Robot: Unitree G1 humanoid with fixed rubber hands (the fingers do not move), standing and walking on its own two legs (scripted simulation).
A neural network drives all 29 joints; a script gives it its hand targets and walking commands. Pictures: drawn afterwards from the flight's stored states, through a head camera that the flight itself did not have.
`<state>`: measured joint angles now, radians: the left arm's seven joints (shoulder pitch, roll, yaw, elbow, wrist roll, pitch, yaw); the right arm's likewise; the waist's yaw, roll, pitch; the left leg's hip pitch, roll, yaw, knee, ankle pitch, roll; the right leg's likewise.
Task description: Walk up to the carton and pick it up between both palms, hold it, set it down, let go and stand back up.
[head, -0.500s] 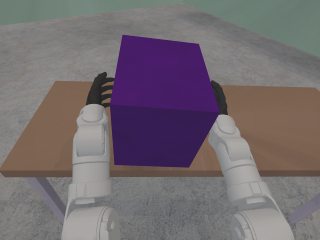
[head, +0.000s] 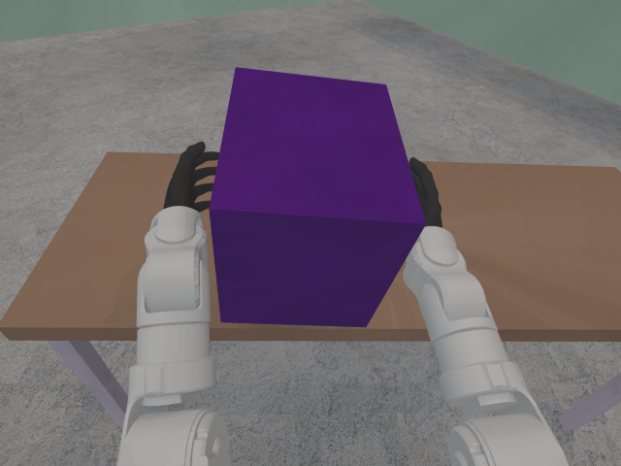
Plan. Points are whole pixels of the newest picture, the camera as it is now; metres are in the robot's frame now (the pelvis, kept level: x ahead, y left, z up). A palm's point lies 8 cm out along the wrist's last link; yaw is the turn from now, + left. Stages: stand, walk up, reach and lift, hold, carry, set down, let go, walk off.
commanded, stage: hold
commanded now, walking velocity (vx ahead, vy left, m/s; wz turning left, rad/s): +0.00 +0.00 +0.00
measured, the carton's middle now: (303, 203) +0.40 +0.01 +0.15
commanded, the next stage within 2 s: none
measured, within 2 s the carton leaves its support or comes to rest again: neither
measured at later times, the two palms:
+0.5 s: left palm (184, 216) +0.36 +0.15 +0.17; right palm (418, 229) +0.35 -0.14 +0.15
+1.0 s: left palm (185, 213) +0.36 +0.15 +0.17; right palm (419, 227) +0.35 -0.14 +0.15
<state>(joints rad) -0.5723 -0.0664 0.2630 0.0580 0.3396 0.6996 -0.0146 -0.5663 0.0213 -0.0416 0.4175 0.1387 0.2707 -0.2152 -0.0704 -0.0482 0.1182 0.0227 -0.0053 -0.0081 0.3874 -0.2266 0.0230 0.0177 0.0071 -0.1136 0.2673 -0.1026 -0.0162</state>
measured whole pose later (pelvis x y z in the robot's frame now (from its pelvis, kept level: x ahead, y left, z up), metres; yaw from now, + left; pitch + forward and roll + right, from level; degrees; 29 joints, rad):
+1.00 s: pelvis -0.01 +0.00 +0.00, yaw +0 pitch -10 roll -1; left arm -0.62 -0.06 0.28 0.16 0.34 0.68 0.00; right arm -0.62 0.02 -0.07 0.52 0.12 0.24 -0.20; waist -0.06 -0.05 0.12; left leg 0.00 -0.01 0.00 0.39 -0.21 0.03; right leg -0.01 0.00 -0.11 0.27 -0.08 -0.01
